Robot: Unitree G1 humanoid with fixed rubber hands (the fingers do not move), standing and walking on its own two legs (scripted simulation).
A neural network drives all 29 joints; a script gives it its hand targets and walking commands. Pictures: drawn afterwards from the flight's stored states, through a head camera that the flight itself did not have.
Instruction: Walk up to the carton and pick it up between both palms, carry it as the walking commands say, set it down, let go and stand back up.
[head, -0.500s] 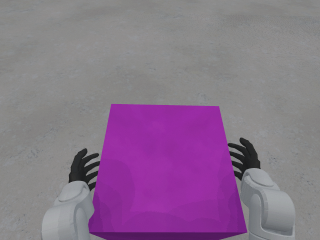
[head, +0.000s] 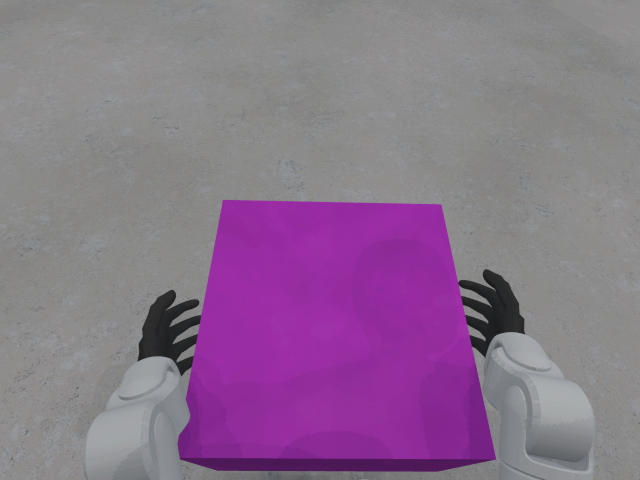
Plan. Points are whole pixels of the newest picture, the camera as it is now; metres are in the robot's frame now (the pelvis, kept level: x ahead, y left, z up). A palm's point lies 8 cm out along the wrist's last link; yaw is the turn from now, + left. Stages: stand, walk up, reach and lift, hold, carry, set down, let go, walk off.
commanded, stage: carry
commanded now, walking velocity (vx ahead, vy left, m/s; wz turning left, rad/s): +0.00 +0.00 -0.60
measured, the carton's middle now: (330, 336) +0.30 +0.00 +0.00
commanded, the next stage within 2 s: none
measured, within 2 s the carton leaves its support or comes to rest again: neither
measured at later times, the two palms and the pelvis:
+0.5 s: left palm (278, 353) +0.25 +0.06 +0.07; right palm out of the picture +0.15 -0.28 +0.09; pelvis -0.04 -0.03 +0.00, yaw -16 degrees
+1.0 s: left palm (370, 373) +0.22 -0.03 +0.08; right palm out of the picture +0.02 -0.33 +0.09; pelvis -0.07 -0.03 +0.00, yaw -34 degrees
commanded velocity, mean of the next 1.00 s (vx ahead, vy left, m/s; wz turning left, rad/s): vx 0.00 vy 0.00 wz -0.60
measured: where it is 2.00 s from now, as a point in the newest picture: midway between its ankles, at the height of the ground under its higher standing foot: outside the picture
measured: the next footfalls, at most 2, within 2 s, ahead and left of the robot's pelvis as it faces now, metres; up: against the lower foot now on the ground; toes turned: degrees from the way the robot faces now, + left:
right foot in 0.22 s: +0.01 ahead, -0.13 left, +0.00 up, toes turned -15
left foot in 0.58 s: +0.04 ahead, +0.08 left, +0.00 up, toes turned -12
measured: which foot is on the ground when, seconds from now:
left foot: down 0.00-0.24, up 0.26-0.56, down 0.58-0.90, up 0.92-1.00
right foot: up 0.00-0.20, down 0.22-0.60, up 0.62-0.86, down 0.88-1.00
